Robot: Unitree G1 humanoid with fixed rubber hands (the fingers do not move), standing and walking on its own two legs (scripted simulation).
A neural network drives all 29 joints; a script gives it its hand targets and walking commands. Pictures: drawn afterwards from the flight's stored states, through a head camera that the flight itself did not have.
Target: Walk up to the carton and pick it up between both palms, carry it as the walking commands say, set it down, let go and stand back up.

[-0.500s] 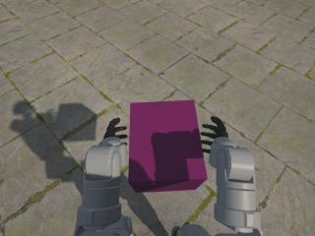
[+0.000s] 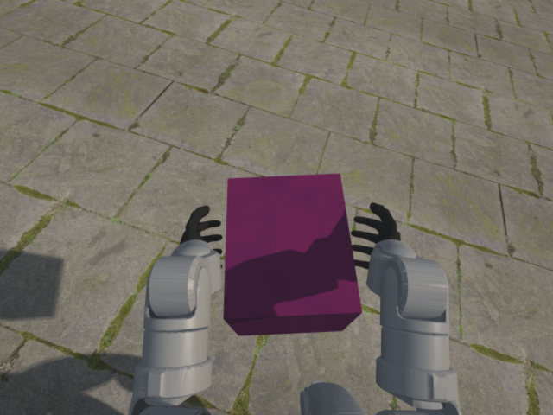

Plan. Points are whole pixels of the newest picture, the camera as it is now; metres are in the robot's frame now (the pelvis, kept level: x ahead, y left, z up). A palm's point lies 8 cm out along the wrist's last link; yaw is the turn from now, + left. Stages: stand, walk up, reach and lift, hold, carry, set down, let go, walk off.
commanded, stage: carry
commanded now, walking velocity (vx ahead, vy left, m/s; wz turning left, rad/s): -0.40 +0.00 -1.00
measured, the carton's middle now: (287, 257) +0.36 +0.00 -0.03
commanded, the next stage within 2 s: none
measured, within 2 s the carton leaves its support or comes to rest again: neither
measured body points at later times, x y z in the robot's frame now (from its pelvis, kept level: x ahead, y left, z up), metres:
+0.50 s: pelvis -0.14 +0.00 -0.02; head -0.12 +0.02 +0.43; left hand +0.20 +0.03 +0.05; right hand +0.12 -0.22 +0.06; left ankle -0.14 +0.09 -0.74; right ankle -0.04 -0.14 -0.75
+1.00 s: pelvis -0.18 +0.02 -0.01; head -0.18 +0.04 +0.44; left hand +0.16 +0.01 +0.07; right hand +0.04 -0.23 +0.07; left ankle -0.14 +0.10 -0.74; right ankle -0.20 -0.09 -0.75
